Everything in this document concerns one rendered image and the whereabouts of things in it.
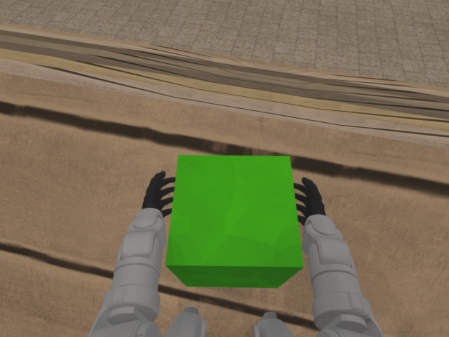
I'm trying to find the right robot hand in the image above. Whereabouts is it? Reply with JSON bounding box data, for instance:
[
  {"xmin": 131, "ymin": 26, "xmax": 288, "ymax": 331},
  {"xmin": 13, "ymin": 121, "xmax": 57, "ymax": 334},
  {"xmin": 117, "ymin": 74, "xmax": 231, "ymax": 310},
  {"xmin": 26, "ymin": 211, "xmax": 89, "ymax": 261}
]
[{"xmin": 293, "ymin": 177, "xmax": 326, "ymax": 226}]

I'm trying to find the robot left forearm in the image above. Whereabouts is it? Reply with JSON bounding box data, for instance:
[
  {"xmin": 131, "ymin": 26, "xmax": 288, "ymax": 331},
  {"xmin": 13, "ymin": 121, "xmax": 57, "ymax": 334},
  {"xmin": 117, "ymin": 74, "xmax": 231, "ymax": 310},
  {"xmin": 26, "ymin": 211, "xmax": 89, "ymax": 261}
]
[{"xmin": 88, "ymin": 208, "xmax": 167, "ymax": 337}]

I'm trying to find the left robot upper arm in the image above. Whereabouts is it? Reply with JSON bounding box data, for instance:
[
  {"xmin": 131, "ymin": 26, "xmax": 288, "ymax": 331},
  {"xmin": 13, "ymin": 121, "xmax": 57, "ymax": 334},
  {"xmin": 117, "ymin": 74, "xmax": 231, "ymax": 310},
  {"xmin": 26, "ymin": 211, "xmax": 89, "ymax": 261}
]
[{"xmin": 89, "ymin": 319, "xmax": 162, "ymax": 337}]

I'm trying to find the carton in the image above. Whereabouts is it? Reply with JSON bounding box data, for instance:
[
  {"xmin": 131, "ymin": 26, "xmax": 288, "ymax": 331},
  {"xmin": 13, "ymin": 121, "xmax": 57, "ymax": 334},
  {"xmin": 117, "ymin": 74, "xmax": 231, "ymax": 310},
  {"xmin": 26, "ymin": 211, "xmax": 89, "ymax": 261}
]
[{"xmin": 166, "ymin": 155, "xmax": 304, "ymax": 288}]

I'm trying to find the robot left shin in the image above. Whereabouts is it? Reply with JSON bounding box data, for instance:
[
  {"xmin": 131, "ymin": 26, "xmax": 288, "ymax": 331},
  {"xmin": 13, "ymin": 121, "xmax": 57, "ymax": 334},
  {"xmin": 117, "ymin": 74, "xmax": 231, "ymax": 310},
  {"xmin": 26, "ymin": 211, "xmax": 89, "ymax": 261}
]
[{"xmin": 184, "ymin": 306, "xmax": 199, "ymax": 315}]

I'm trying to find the robot shin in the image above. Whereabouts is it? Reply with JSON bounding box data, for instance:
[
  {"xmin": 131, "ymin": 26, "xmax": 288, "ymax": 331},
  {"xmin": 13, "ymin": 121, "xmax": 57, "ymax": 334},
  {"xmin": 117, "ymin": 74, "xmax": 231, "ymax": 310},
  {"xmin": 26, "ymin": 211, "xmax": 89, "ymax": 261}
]
[
  {"xmin": 184, "ymin": 306, "xmax": 199, "ymax": 315},
  {"xmin": 261, "ymin": 312, "xmax": 277, "ymax": 321}
]

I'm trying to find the robot right forearm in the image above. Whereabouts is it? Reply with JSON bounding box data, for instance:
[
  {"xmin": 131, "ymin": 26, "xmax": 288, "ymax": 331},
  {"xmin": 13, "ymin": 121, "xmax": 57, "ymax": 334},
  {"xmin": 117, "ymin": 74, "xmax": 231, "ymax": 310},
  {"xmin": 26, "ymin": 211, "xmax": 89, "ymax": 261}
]
[{"xmin": 302, "ymin": 214, "xmax": 384, "ymax": 337}]

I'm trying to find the robot right shin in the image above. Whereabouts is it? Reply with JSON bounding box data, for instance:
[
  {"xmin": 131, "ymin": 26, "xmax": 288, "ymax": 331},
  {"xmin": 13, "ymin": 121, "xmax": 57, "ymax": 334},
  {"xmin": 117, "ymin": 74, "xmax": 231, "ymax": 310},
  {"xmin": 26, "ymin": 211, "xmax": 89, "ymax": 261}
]
[{"xmin": 261, "ymin": 312, "xmax": 277, "ymax": 321}]

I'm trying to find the left robot hand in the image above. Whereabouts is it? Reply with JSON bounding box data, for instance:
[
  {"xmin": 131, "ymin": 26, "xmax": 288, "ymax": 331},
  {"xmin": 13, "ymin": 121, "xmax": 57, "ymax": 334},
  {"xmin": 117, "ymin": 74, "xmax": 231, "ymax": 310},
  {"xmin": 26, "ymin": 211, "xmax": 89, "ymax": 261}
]
[{"xmin": 142, "ymin": 171, "xmax": 175, "ymax": 217}]

